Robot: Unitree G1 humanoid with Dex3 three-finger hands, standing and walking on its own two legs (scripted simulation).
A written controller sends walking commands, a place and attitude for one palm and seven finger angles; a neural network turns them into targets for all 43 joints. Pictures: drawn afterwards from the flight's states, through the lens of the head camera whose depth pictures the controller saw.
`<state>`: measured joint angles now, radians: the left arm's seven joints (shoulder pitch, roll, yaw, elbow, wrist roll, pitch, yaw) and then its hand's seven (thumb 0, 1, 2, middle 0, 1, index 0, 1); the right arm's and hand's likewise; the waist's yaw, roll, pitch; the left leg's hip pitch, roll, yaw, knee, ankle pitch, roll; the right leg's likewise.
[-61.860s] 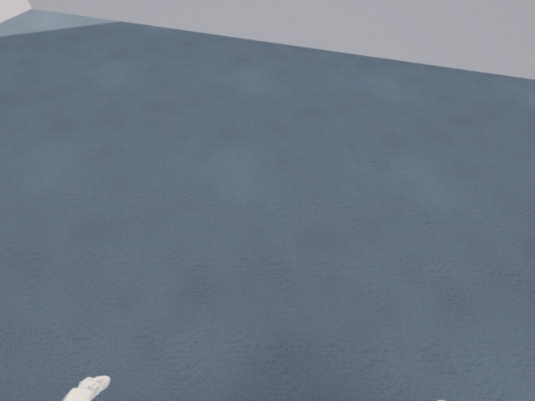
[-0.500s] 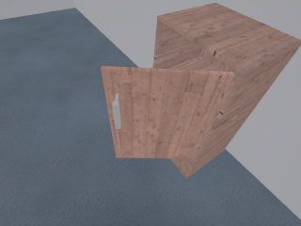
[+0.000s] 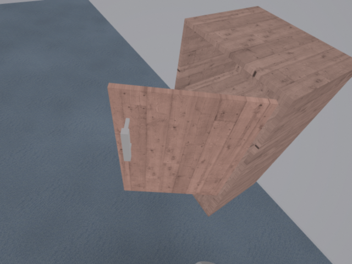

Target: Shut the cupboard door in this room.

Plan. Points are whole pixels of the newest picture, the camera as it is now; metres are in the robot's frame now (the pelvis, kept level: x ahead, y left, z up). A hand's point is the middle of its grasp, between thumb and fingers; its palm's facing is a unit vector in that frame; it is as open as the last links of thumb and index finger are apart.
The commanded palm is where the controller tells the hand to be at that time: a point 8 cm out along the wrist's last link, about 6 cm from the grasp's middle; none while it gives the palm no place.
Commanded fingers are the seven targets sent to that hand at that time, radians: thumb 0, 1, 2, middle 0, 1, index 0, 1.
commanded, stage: shuffle to correct the standing spot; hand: left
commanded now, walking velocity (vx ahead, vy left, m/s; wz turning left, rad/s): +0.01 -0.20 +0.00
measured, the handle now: (127, 140) +0.44 +0.17 -0.04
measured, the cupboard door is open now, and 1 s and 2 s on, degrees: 56 56 56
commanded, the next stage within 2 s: come to a stop and stand still in 0.02 s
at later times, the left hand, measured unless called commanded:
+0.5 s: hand out of the picture +0.11 +0.10 -0.16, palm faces +0.03 -0.97 -0.22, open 7.3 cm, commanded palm none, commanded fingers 0.00 0.90 0.90 -0.20 -0.30 -0.20 -0.30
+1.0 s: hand out of the picture -0.02 +0.15 -0.17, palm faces +0.08 -0.98 -0.18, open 7.4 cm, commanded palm none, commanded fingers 0.00 0.90 0.90 -0.20 -0.30 -0.20 -0.30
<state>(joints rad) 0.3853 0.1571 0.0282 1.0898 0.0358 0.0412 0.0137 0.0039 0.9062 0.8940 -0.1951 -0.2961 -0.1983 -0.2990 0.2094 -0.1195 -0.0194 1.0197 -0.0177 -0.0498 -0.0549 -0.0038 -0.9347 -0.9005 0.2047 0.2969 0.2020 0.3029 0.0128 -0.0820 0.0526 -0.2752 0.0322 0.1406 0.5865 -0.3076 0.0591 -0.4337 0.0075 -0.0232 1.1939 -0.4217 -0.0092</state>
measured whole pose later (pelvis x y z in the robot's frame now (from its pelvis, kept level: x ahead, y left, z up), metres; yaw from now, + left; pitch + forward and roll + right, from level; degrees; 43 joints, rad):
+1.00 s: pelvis -0.03 -0.02 +0.01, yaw +2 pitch +1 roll +1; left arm 0.27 0.17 0.03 1.03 0.02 0.05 0.03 0.00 0.91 0.89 -0.19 -0.30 -0.20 -0.30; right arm 0.21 -0.14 -0.02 0.99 -0.02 0.00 -0.03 0.00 -0.94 -0.90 0.21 0.30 0.20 0.30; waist 0.01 -0.05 0.03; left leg -0.26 -0.08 0.10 0.39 -0.15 0.10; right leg -0.23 -0.04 -0.01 0.69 -0.45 0.02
